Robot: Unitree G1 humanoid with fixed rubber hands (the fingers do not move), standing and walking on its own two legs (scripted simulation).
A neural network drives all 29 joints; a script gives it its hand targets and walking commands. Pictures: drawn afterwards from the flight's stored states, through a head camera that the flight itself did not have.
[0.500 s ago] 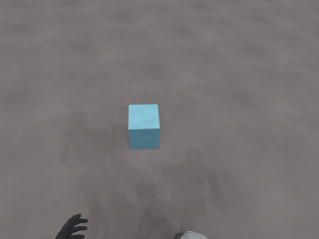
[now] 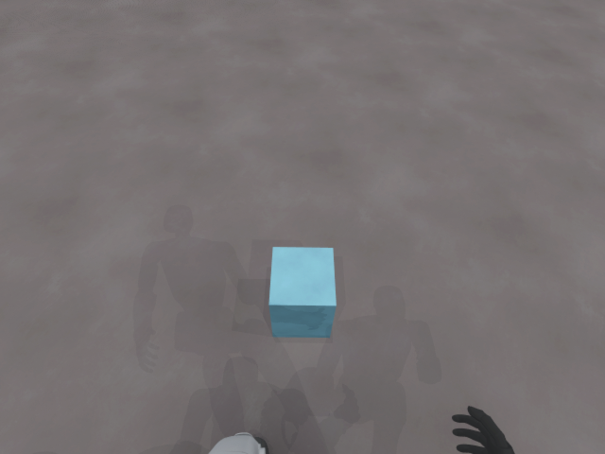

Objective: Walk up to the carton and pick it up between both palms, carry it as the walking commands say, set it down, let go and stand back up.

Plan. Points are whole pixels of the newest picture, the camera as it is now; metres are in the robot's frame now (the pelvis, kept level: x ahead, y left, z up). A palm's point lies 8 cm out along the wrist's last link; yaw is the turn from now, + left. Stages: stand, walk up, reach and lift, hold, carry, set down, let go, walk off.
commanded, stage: walk up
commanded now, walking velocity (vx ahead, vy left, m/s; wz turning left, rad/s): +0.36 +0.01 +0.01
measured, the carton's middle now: (302, 293) +0.66 +0.03 -0.64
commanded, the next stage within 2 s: none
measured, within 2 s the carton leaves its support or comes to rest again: neither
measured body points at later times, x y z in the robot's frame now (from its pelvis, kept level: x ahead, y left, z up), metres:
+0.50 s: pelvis +0.11 -0.01 +0.02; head +0.11 +0.02 +0.47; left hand +0.21 +0.24 -0.12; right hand +0.16 -0.29 -0.08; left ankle +0.11 +0.13 -0.73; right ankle +0.15 -0.17 -0.70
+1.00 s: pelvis +0.17 -0.02 +0.01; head +0.16 +0.00 +0.46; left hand +0.24 +0.22 -0.13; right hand +0.26 -0.30 -0.09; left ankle +0.17 +0.07 -0.73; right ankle +0.15 -0.16 -0.73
